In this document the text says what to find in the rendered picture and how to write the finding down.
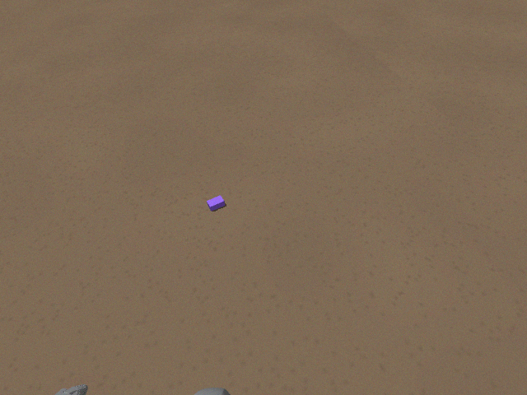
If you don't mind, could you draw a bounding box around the small box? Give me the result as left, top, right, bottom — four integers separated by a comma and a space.
207, 195, 225, 211

